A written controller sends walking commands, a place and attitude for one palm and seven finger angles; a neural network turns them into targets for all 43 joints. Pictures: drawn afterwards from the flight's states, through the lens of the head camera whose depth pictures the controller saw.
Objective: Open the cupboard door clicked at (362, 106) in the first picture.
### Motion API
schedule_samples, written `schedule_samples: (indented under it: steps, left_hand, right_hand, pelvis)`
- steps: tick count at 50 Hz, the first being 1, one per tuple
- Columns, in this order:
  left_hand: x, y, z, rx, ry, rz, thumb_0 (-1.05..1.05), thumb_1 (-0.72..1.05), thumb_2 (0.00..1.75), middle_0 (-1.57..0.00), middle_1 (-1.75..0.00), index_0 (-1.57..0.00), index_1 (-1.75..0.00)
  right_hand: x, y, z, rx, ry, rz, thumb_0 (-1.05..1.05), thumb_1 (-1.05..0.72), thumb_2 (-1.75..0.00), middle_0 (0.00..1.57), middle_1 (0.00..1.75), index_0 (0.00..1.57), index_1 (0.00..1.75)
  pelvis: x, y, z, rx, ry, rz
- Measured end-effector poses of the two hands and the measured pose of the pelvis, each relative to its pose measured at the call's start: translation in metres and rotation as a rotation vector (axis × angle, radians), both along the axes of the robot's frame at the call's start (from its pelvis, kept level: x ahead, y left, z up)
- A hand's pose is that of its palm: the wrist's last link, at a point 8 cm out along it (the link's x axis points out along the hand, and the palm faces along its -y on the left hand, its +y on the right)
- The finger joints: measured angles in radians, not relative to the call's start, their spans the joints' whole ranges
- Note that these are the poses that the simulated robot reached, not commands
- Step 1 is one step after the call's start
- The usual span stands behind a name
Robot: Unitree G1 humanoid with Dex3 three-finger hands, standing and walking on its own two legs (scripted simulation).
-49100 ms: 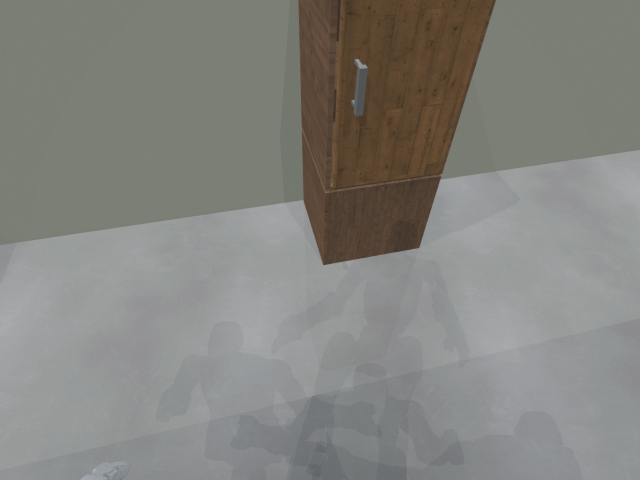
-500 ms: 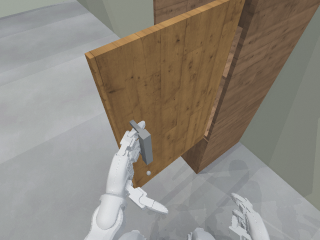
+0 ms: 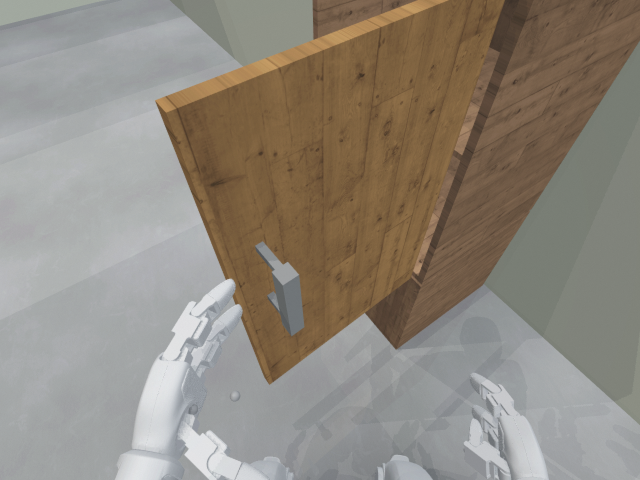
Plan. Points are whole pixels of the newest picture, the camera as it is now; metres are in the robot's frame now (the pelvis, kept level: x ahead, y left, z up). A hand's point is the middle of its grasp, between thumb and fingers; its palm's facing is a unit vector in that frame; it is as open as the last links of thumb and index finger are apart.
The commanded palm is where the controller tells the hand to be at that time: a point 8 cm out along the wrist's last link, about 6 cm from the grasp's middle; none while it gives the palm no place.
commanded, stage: slide the hand sideways off the handle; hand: left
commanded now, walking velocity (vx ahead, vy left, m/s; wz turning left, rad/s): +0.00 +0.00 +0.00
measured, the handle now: (279, 290) +0.32 +0.07 +0.08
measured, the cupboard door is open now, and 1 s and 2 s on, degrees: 93 93 93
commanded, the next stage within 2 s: draw the hand back to the body in 0.26 s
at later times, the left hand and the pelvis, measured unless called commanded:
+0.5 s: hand (198, 411) +0.18 +0.13 +0.09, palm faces -0.09 -1.00 -0.04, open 16.3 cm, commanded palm +0.15 +0.20 +0.10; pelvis -0.01 +0.01 -0.01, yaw +0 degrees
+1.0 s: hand (93, 380) +0.19 +0.21 +0.15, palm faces +0.15 -0.95 -0.29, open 15.4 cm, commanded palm +0.15 +0.26 +0.17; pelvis +0.01 +0.02 +0.04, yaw +0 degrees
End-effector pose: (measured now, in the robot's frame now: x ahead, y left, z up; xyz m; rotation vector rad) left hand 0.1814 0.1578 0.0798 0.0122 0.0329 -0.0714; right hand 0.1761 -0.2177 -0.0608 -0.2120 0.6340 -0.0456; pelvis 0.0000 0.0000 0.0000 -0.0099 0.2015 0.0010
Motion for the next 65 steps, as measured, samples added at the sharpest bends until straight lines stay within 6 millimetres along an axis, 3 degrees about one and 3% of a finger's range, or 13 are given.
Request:
schedule_samples:
  steps: [14, 21, 32, 43, 50, 65]
  left_hand:
    - [-0.018, 0.023, -0.002, 0.016, 0.008, -0.005, -0.02, -0.5, 0.3, -0.15, -0.3, -0.16, -0.3]
    - [-0.018, 0.024, 0.001, 0.002, -0.012, -0.014, -0.02, -0.5, 0.3, -0.15, -0.3, -0.15, -0.3]
    - [-0.018, 0.049, 0.033, 0.047, -0.036, 0.018, -0.02, -0.5, 0.3, -0.15, -0.3, -0.16, -0.3]
    - [-0.021, 0.075, 0.056, 0.066, -0.04, 0.032, -0.02, -0.48, 0.31, -0.15, -0.3, -0.16, -0.3]
    - [-0.024, 0.096, 0.081, 0.281, -0.018, 0.223, -0.02, -0.34, 0.37, -0.16, -0.3, -0.16, -0.3]
    - [-0.016, 0.128, 0.13, 0.405, -0.092, 0.395, -0.01, 0.15, 0.58, -0.18, -0.3, -0.18, -0.3]
  right_hand:
    - [-0.003, -0.002, -0.004, -0.01, -0.018, -0.024, 0.01, -0.9, -0.9, 0.2, 0.3, 0.2, 0.3]
    - [-0.006, 0.002, -0.002, -0.011, -0.035, -0.021, 0.01, -0.9, -0.9, 0.2, 0.3, 0.2, 0.3]
    - [-0.01, 0.012, 0.013, 0.011, -0.051, -0.038, 0.01, -0.9, -0.9, 0.2, 0.3, 0.2, 0.3]
    - [0.0, 0.015, 0.033, -0.004, -0.096, -0.026, 0.01, -0.9, -0.9, 0.2, 0.3, 0.2, 0.3]
    - [0.006, 0.021, 0.045, -0.021, -0.091, -0.032, 0.01, -0.9, -0.9, 0.2, 0.3, 0.2, 0.3]
    - [0.011, 0.032, 0.055, -0.016, -0.031, -0.003, 0.01, -0.9, -0.9, 0.2, 0.3, 0.2, 0.3]
  pelvis:
    - [-0.005, 0.001, -0.007, -0.01, 0.003, 0.006]
    - [-0.008, 0.005, -0.008, -0.014, 0.0, 0.007]
    - [-0.005, 0.01, 0.007, -0.021, -0.047, 0.005]
    - [0.002, 0.014, 0.02, -0.029, -0.095, 0.009]
    - [0.008, 0.017, 0.035, -0.024, -0.138, -0.002]
    - [0.02, 0.023, 0.064, -0.01, -0.233, -0.012]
